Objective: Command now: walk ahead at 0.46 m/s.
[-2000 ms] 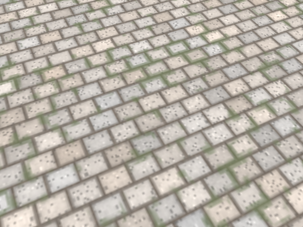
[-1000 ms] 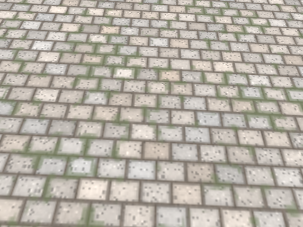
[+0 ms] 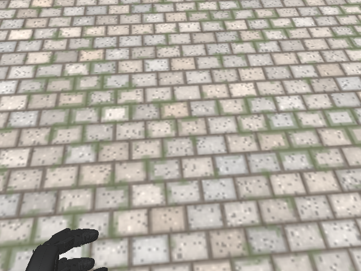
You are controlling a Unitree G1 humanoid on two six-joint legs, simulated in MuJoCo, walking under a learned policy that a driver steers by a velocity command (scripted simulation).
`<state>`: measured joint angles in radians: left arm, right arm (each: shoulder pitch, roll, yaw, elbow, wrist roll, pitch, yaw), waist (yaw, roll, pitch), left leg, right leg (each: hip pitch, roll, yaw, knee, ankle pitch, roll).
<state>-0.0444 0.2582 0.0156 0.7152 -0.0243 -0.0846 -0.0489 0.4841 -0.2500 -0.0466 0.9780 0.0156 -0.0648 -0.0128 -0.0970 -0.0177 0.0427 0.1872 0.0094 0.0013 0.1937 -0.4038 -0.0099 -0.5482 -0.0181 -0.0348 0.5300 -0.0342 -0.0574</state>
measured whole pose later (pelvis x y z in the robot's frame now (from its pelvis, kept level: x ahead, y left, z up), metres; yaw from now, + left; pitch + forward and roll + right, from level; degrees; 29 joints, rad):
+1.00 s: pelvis +0.56 +0.01 +0.02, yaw -1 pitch +1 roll +2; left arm 0.06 0.27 0.03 0.80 -0.01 -0.07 -0.02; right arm 0.34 -0.27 -0.05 0.94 0.01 -0.09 0.01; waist -0.08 -0.05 0.02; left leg 0.02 -0.07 0.05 0.19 -0.24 0.04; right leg -0.63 -0.10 0.03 0.58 0.07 0.00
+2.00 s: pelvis +1.12 +0.01 +0.03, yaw -1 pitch +1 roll +1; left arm 0.11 0.28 0.06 0.86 -0.01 -0.07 0.00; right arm 0.33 -0.25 -0.05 0.95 0.00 -0.09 0.01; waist -0.06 -0.04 0.01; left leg -0.05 -0.07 0.05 0.21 -0.18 0.06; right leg -0.67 -0.14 0.04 0.72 0.02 0.01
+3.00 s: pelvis +1.36 -0.02 +0.02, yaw -1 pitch -1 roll +0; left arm 0.13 0.24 0.03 1.07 0.00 0.01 0.03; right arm 0.18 -0.22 -0.04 1.07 0.00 0.00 -0.04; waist 0.00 0.00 0.04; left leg -0.17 0.02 0.00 0.48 -0.29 -0.01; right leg -0.21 -0.01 -0.04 0.47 -0.24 -0.01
